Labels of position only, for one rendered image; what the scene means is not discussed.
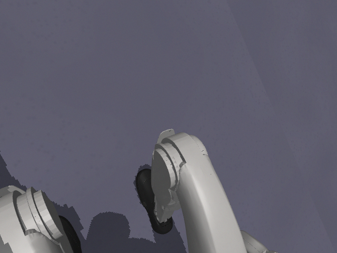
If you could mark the right robot hand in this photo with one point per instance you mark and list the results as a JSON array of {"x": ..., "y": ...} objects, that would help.
[{"x": 252, "y": 244}]

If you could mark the right robot foot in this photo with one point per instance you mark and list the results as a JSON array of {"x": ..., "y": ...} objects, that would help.
[{"x": 146, "y": 195}]

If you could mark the left robot foot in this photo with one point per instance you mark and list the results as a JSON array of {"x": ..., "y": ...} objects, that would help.
[{"x": 71, "y": 235}]

